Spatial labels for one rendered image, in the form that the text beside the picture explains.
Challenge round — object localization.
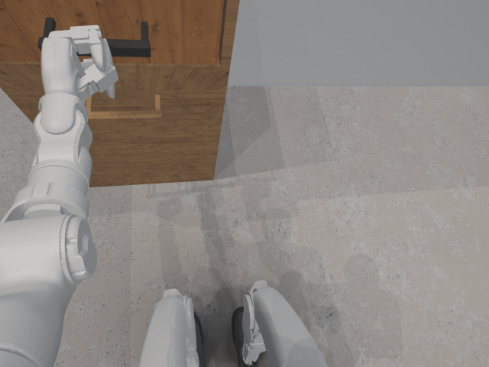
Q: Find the robot left shin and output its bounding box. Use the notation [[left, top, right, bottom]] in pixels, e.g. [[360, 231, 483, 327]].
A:
[[152, 289, 199, 367]]

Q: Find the handle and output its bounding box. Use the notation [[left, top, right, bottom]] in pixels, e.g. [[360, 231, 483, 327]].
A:
[[87, 111, 163, 124], [37, 18, 151, 57]]

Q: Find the cabinet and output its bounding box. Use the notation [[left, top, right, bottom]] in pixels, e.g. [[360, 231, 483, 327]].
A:
[[0, 0, 240, 187]]

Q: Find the left robot upper arm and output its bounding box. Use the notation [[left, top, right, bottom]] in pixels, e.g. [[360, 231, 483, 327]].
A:
[[0, 214, 97, 367]]

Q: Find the left robot hand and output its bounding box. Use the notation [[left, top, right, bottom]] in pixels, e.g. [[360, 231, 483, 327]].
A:
[[41, 25, 118, 105]]

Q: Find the drawer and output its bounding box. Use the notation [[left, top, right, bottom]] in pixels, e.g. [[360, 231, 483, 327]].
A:
[[0, 0, 224, 65]]

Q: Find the robot left thigh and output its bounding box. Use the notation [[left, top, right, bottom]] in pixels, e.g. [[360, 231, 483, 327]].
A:
[[138, 295, 196, 367]]

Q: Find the robot left forearm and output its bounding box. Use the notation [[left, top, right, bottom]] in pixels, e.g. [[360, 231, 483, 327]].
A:
[[0, 93, 92, 225]]

